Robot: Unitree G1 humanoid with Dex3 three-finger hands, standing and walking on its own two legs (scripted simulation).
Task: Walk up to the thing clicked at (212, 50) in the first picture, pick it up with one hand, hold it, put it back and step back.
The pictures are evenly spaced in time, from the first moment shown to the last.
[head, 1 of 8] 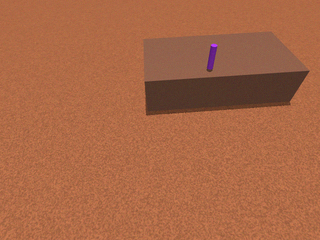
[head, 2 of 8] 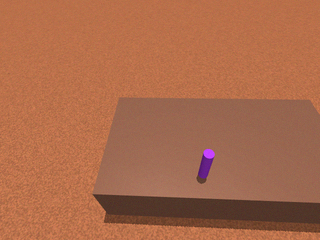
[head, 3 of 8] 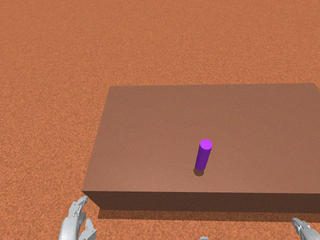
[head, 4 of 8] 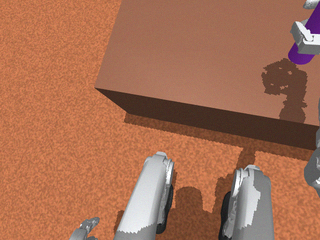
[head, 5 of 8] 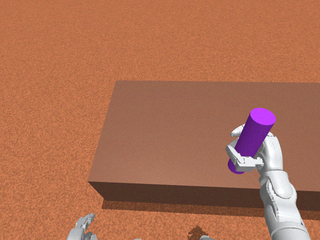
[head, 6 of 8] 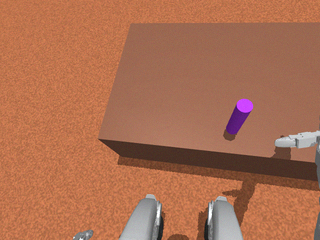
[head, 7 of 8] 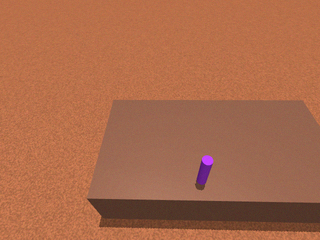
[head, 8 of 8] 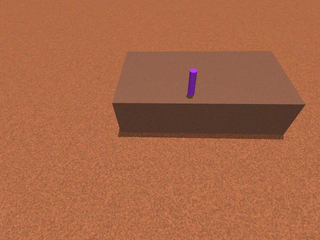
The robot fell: no
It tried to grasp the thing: yes
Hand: right
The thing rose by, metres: 0.37
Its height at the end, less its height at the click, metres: +0.00
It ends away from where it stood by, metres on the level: 0.03
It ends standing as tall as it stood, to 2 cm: yes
